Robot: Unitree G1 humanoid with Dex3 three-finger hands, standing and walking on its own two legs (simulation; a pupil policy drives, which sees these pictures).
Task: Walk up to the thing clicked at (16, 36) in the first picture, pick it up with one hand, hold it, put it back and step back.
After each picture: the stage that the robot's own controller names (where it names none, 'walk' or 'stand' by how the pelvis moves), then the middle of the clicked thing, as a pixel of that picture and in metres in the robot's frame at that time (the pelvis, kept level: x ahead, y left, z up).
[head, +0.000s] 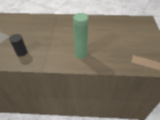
stand; (18, 45) +0.68 +0.39 -0.12
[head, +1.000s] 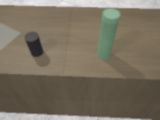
walk; (34, 44) +0.61 +0.25 -0.09
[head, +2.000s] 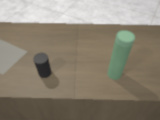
stand; (42, 65) +0.52 +0.21 -0.10
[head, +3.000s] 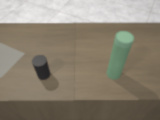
stand; (41, 67) +0.50 +0.21 -0.12
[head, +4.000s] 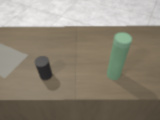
stand; (44, 68) +0.52 +0.21 -0.12
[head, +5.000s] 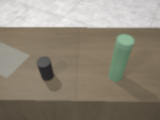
stand; (45, 69) +0.52 +0.20 -0.12
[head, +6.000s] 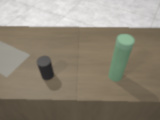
stand; (45, 68) +0.52 +0.20 -0.12
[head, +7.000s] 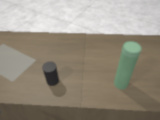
rise first; (51, 74) +0.51 +0.19 -0.12
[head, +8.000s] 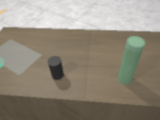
go down; (56, 68) +0.53 +0.18 -0.12
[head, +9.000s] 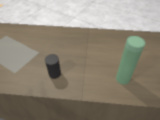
go down; (53, 66) +0.53 +0.17 -0.11
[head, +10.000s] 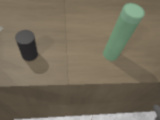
go down; (27, 46) +0.52 +0.18 -0.05
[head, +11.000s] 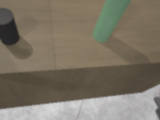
close in; (6, 28) +0.55 +0.19 -0.01
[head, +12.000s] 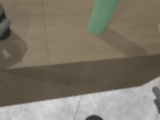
close; out of the picture +0.56 +0.19 +0.01
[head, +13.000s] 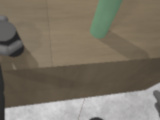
lift; (9, 40) +0.50 +0.17 +0.00
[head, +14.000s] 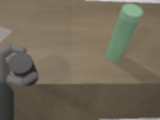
lift; (25, 70) +0.39 +0.18 +0.03
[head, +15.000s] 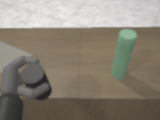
hold; (37, 83) +0.32 +0.16 +0.09
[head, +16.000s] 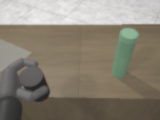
hold; (36, 85) +0.32 +0.16 +0.07
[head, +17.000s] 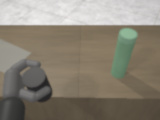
hold; (38, 85) +0.32 +0.15 +0.07
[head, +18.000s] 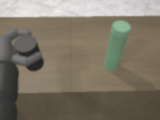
crouch; (30, 54) +0.43 +0.17 +0.09
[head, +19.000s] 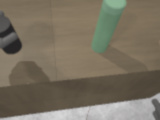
lower; (6, 36) +0.51 +0.19 +0.04
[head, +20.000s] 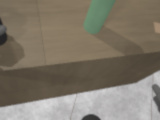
lower; out of the picture +0.53 +0.18 +0.01
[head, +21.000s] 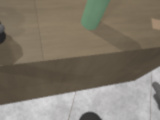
lower; out of the picture +0.54 +0.18 +0.01
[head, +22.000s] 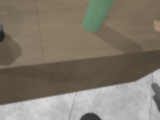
lower; out of the picture +0.54 +0.19 +0.01
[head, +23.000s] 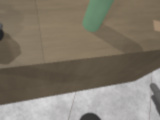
lower; out of the picture +0.54 +0.19 +0.01
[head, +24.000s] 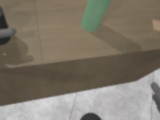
open; out of the picture +0.54 +0.16 +0.01
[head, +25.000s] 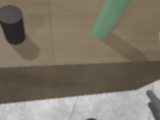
sink last; (13, 26) +0.53 +0.16 -0.01
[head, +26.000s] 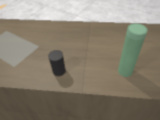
sink last; (57, 63) +0.52 +0.16 -0.06
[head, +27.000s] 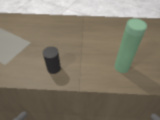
stand; (52, 60) +0.51 +0.16 -0.05
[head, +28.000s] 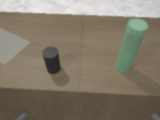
stand; (52, 60) +0.51 +0.16 -0.05
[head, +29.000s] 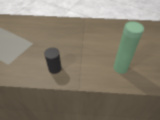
stand; (53, 61) +0.52 +0.16 -0.07
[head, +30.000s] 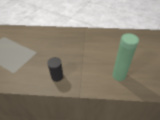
walk; (55, 69) +0.52 +0.16 -0.12
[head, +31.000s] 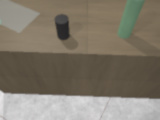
walk; (62, 27) +0.67 +0.12 -0.09
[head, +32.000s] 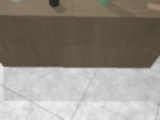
walk; out of the picture +0.97 +0.21 -0.10
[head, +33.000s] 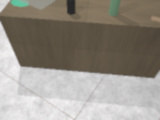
stand; (71, 5) +1.11 +0.11 -0.12
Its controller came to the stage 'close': yes
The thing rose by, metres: 0.21
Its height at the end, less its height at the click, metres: +0.00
